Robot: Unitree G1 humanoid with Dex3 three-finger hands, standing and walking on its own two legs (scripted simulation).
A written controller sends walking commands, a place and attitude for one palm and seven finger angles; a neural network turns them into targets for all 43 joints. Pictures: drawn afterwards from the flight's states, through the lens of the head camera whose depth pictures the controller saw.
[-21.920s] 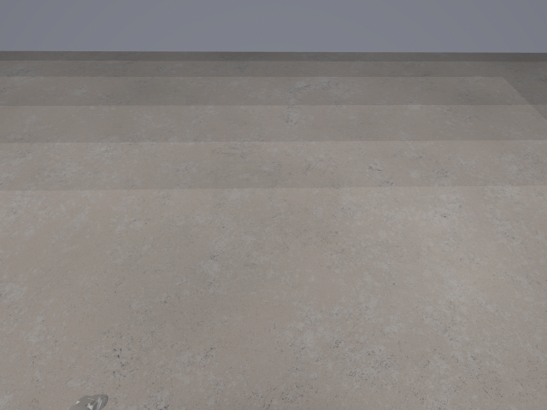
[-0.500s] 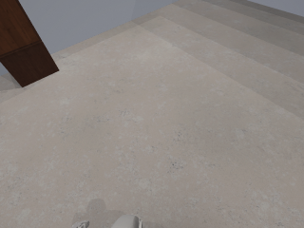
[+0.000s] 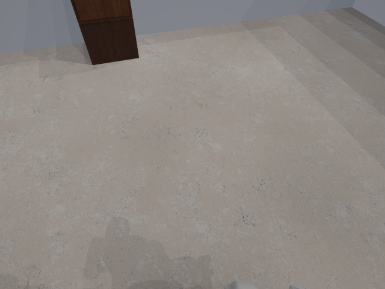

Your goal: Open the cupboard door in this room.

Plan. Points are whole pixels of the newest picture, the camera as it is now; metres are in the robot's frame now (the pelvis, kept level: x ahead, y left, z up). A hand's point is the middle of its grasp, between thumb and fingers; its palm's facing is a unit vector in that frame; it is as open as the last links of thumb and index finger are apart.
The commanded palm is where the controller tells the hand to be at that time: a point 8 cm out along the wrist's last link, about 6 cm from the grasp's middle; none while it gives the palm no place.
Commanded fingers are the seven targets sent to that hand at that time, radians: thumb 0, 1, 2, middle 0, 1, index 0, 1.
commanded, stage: turn or walk to find it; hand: left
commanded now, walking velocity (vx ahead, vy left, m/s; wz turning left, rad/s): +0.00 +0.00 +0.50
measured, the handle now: out of the picture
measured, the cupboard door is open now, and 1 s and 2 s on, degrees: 0 0 0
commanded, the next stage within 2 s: none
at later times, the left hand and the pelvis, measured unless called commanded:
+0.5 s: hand out of the picture -0.02 +0.15 -0.15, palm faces +0.34 -0.91 -0.25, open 7.4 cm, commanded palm none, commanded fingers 0.00 0.90 0.90 -0.20 -0.30 -0.20 -0.30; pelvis +0.01 -0.03 +0.01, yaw +17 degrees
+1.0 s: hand out of the picture +0.08 +0.30 -0.17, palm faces +0.49 -0.86 -0.17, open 7.4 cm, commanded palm none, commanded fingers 0.00 0.90 0.90 -0.20 -0.30 -0.20 -0.30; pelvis +0.12 +0.11 +0.01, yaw +27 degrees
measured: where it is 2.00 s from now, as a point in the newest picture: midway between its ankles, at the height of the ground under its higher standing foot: (140, 220)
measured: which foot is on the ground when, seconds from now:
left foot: down 0.00-0.18, up 0.20-0.68, down 0.70-1.00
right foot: up 0.00-0.16, down 0.18-0.72, up 0.74-1.00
